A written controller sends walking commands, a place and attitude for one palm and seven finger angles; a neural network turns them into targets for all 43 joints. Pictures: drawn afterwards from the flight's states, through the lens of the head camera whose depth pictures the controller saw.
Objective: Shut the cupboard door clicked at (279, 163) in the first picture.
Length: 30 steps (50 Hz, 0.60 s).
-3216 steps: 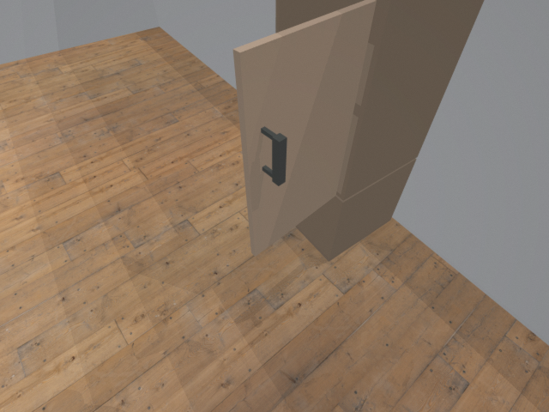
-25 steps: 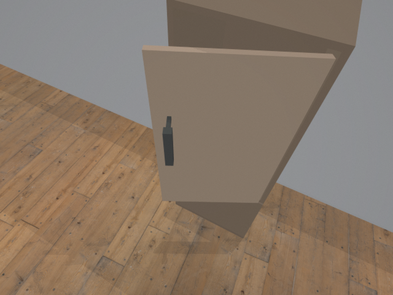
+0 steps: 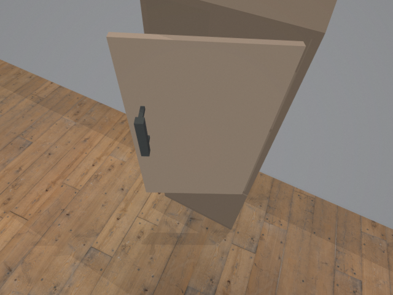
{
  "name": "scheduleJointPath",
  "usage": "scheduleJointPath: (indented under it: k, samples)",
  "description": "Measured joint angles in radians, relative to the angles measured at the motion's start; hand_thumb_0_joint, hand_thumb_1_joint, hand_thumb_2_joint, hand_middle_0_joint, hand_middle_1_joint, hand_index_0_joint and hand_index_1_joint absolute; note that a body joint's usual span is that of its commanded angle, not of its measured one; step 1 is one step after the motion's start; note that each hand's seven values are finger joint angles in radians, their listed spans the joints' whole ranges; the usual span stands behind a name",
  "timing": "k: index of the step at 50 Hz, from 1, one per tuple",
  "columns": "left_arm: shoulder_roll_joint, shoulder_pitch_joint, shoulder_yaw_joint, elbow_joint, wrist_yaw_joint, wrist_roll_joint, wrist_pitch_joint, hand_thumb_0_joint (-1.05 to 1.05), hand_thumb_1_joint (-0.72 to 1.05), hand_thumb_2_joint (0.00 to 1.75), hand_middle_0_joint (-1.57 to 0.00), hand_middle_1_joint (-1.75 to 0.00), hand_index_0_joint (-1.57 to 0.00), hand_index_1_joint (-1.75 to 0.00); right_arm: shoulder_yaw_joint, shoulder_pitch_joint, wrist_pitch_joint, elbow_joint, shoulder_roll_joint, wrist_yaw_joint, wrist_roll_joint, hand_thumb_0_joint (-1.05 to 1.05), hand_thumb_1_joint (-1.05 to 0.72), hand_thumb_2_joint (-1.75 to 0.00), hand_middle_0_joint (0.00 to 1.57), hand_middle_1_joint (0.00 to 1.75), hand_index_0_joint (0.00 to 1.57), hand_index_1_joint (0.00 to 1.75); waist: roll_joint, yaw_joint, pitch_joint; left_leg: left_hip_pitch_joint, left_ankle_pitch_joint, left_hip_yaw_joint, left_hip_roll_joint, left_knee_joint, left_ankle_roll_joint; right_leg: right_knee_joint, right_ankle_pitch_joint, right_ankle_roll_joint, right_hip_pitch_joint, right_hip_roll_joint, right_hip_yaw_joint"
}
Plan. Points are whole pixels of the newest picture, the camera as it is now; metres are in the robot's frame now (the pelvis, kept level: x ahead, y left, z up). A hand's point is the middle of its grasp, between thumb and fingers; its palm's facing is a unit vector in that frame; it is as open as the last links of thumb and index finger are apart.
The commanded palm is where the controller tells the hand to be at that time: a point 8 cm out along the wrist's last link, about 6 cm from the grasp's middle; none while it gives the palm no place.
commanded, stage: come to a stop and stand still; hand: left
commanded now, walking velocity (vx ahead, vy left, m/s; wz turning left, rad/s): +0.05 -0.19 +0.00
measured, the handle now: (143, 131) +0.46 +0.16 +0.03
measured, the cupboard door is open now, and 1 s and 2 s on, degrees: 27 27 27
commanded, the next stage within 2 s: look again from close up in 1.80 s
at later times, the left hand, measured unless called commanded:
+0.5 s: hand out of the picture +0.02 +0.12 -0.18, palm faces +0.08 -0.98 -0.16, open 7.3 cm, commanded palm none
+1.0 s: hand out of the picture +0.05 +0.15 -0.16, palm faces +0.04 -0.98 -0.22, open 7.4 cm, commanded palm none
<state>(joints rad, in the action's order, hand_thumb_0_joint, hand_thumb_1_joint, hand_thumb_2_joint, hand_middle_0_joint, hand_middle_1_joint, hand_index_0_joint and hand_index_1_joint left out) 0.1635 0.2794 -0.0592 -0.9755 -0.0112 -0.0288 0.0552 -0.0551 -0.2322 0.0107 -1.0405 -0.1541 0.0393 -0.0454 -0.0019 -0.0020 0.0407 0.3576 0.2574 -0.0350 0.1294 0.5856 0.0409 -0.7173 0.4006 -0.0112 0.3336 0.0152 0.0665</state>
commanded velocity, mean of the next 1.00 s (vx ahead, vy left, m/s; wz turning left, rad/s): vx -0.02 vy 0.04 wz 0.00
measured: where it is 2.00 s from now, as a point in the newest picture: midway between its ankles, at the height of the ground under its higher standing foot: outside the picture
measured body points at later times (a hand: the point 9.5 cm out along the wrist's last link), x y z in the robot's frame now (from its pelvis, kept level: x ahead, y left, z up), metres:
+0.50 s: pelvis +0.02 -0.05 +0.01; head +0.05 -0.03 +0.45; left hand +0.01 +0.17 -0.16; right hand +0.10 -0.27 -0.14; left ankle +0.03 +0.03 -0.73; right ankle -0.01 -0.15 -0.73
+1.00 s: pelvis -0.01 -0.04 +0.00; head -0.02 -0.03 +0.45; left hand +0.04 +0.20 -0.15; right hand +0.02 -0.27 -0.15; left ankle +0.03 +0.03 -0.73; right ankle -0.01 -0.15 -0.73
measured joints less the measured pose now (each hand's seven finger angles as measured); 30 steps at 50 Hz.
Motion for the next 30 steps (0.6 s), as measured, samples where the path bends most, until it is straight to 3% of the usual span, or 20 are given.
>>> scheduleJointPath:
  k: [2,3,5,8,11,14,18,24,30]
  samples:
    - [0.020,-0.007,-0.004,0.025,-0.002,-0.003,-0.016,0.00,0.91,0.90,-0.20,-0.29,-0.19,-0.30,-0.008,-0.012,0.010,0.011,-0.008,-0.005,0.001,0.01,-0.91,-0.90,0.20,0.30,0.21,0.30,0.003,0.001,-0.012,0.038,0.030,0.011,0.002,0.052,0.004,0.141,-0.043,0.008,-0.047,0.015,0.001]
    - [0.023,-0.017,-0.007,0.028,0.002,-0.007,-0.021,0.00,0.91,0.90,-0.20,-0.29,-0.19,-0.30,-0.013,-0.011,0.018,0.011,-0.015,-0.007,0.004,0.01,-0.91,-0.90,0.20,0.30,0.21,0.30,-0.004,0.005,-0.010,0.065,0.100,0.026,0.004,0.111,-0.008,0.133,-0.058,0.020,-0.038,0.009,0.008]
    - [0.023,-0.027,-0.006,0.033,0.011,-0.014,-0.022,0.00,0.91,0.90,-0.20,-0.29,-0.19,-0.30,-0.019,-0.011,0.035,0.013,-0.028,-0.006,0.008,0.01,-0.91,-0.90,0.20,0.30,0.21,0.30,-0.013,0.011,-0.007,0.122,0.218,0.044,-0.021,0.279,-0.035,0.115,-0.057,0.011,-0.038,0.000,0.025]
    - [0.019,-0.013,0.001,0.023,0.028,-0.013,-0.035,0.00,0.91,0.90,-0.20,-0.29,-0.19,-0.30,-0.016,-0.006,0.033,0.022,-0.034,-0.013,0.011,0.01,-0.91,-0.90,0.20,0.30,0.20,0.30,0.004,0.018,-0.012,0.143,0.230,0.000,-0.064,0.398,-0.047,0.150,-0.066,-0.010,-0.068,-0.002,0.026]
    - [0.010,0.009,0.020,-0.010,0.038,-0.006,-0.053,0.00,0.91,0.90,-0.19,-0.29,-0.19,-0.30,0.000,0.009,0.011,0.030,-0.028,-0.020,0.018,0.01,-0.91,-0.90,0.20,0.30,0.20,0.30,0.017,0.019,-0.015,0.066,0.167,-0.046,-0.102,0.234,-0.041,0.184,-0.074,-0.015,-0.100,-0.013,0.019]
    - [-0.003,0.023,0.039,-0.047,0.038,0.007,-0.058,0.00,0.91,0.90,-0.20,-0.29,-0.19,-0.30,0.023,0.025,-0.013,0.023,-0.011,-0.022,0.025,0.01,-0.91,-0.90,0.20,0.30,0.20,0.30,0.012,0.017,-0.010,-0.046,0.001,-0.049,-0.118,-0.003,-0.056,0.179,-0.059,-0.014,-0.123,-0.040,0.024]
    - [-0.012,0.008,0.048,-0.082,0.045,0.014,-0.042,0.00,0.91,0.90,-0.20,-0.29,-0.19,-0.30,0.039,0.046,-0.020,0.002,0.024,-0.009,0.033,0.00,-0.93,-0.90,0.20,0.30,0.20,0.30,0.060,0.035,0.005,-0.101,0.016,-0.061,-0.142,-0.052,-0.103,0.212,-0.065,-0.006,-0.167,-0.021,0.011]
    - [-0.018,0.001,0.050,-0.086,0.050,0.013,-0.041,0.01,0.92,0.90,-0.20,-0.30,-0.20,-0.30,0.041,0.074,-0.008,0.007,0.019,-0.009,0.032,0.00,-0.93,-0.90,0.20,0.30,0.20,0.30,0.045,0.046,0.017,-0.115,-0.014,-0.063,-0.155,-0.104,-0.102,0.235,-0.082,-0.010,-0.169,-0.010,0.011]
    - [0.000,0.004,0.054,-0.068,0.054,0.009,-0.040,0.01,0.91,0.90,-0.20,-0.30,-0.20,-0.30,0.037,0.075,0.002,0.022,0.008,-0.016,0.030,0.01,-0.92,-0.90,0.20,0.30,0.20,0.30,0.021,0.034,0.024,-0.111,-0.023,-0.067,-0.160,-0.106,-0.102,0.214,-0.081,-0.011,-0.154,-0.004,0.007]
